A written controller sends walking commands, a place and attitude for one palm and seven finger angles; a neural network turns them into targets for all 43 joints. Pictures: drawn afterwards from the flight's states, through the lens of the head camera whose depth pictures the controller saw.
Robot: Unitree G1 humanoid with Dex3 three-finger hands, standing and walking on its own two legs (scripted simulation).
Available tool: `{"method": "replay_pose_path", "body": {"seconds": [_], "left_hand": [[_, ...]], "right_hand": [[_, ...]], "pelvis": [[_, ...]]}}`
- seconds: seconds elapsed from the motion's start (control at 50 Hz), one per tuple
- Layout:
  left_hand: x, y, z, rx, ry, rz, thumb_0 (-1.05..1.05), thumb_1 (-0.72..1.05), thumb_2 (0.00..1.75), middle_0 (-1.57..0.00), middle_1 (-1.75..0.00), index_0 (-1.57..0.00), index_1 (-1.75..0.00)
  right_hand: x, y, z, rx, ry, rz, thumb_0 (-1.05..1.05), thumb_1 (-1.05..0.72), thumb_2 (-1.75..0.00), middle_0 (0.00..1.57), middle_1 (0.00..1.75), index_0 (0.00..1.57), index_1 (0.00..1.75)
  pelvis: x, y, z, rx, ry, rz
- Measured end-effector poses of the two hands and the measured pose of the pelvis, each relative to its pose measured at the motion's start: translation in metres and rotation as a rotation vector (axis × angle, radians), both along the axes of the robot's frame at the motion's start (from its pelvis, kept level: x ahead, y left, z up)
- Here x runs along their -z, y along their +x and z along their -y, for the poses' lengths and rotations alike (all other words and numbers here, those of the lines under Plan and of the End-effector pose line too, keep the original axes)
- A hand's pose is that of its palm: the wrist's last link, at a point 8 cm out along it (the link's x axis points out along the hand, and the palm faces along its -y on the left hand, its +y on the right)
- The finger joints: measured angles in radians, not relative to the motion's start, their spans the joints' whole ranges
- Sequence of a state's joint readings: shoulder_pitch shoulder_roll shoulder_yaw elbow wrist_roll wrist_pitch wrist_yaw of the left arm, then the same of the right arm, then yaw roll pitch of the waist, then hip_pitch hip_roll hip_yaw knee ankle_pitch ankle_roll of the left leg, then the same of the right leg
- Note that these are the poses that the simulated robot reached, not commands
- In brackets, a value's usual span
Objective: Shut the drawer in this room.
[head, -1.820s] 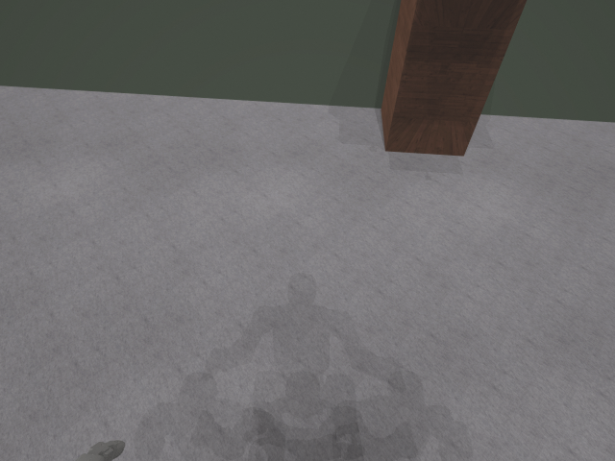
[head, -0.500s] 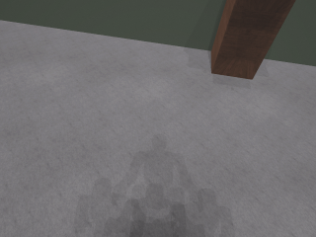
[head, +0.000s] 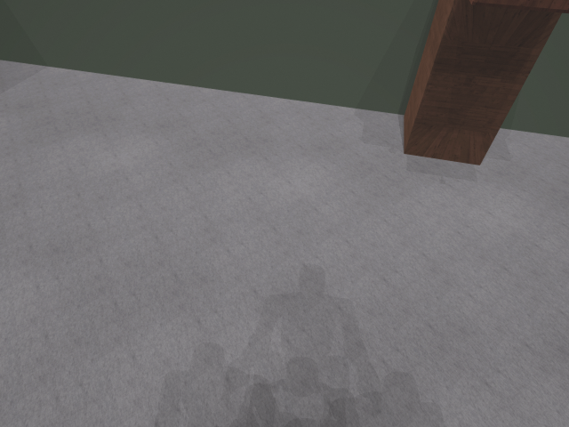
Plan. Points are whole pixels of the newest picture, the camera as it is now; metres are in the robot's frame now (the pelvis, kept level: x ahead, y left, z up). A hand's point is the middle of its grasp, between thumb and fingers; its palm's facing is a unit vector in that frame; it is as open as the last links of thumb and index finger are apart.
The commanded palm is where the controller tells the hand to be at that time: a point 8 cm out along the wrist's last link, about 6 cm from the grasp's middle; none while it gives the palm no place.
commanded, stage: stand and wait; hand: left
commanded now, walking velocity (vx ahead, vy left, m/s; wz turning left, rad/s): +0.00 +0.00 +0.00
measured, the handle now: out of the picture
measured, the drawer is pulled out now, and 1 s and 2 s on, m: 0.25 0.25 0.25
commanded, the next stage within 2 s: turn or walk to find it in 0.30 s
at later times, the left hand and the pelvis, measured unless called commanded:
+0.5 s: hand out of the picture -0.05 +0.20 -0.17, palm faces +0.06 -0.97 -0.23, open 7.4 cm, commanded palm none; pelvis -0.03 +0.02 +0.00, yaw +1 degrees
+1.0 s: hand out of the picture +0.01 +0.20 -0.18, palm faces +0.12 -0.98 -0.18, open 7.4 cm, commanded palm none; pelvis -0.03 +0.01 +0.00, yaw +6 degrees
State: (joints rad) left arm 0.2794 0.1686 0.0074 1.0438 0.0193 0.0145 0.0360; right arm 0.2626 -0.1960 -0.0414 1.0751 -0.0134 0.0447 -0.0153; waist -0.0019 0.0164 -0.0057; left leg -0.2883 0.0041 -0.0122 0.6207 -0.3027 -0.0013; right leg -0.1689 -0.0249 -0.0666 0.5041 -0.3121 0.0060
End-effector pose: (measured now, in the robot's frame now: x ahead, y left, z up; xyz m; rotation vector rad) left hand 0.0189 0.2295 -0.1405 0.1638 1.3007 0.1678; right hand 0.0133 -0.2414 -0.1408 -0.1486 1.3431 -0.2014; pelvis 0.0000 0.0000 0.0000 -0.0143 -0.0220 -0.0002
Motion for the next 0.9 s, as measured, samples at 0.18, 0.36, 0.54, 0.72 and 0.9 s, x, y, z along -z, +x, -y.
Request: {"method": "replay_pose_path", "body": {"seconds": [0.18, 0.36, 0.54, 0.72, 0.9], "left_hand": [[0.010, -0.028, -0.003, -0.013, -0.055, -0.075, 0.00, 0.91, 0.90, -0.20, -0.30, -0.20, -0.30], [0.004, -0.057, -0.015, -0.018, -0.035, -0.118, 0.00, 0.91, 0.90, -0.20, -0.30, -0.20, -0.30], [-0.003, -0.078, -0.022, -0.069, 0.020, -0.120, 0.00, 0.91, 0.90, -0.20, -0.30, -0.20, -0.30], [-0.002, -0.091, 0.000, -0.074, 0.004, -0.140, 0.00, 0.91, 0.90, -0.20, -0.30, -0.20, -0.30], [0.023, -0.050, 0.000, -0.090, -0.067, -0.057, 0.00, 0.90, 0.90, -0.20, -0.30, -0.21, -0.30]], "right_hand": [[-0.009, -0.003, -0.025, -0.026, -0.007, 0.012, 0.00, -0.91, -0.90, 0.20, 0.30, 0.20, 0.30], [-0.009, -0.017, -0.034, -0.023, 0.003, 0.012, 0.00, -0.93, -0.90, 0.21, 0.30, 0.21, 0.30], [0.002, -0.033, -0.029, -0.053, 0.040, -0.039, 0.00, -0.91, -0.90, 0.21, 0.30, 0.21, 0.30], [0.003, -0.029, -0.011, -0.050, 0.034, -0.008, 0.00, -0.91, -0.90, 0.20, 0.30, 0.20, 0.30], [-0.001, -0.034, -0.014, -0.061, -0.024, -0.064, 0.00, -0.91, -0.90, 0.20, 0.30, 0.20, 0.30]], "pelvis": [[-0.004, -0.009, -0.014, 0.012, 0.006, 0.007], [-0.007, -0.022, -0.021, 0.011, 0.009, 0.014], [-0.003, -0.038, -0.013, -0.033, 0.017, -0.009], [-0.002, -0.035, 0.001, -0.023, 0.005, -0.007], [0.009, -0.028, -0.011, -0.063, -0.018, -0.010]]}}
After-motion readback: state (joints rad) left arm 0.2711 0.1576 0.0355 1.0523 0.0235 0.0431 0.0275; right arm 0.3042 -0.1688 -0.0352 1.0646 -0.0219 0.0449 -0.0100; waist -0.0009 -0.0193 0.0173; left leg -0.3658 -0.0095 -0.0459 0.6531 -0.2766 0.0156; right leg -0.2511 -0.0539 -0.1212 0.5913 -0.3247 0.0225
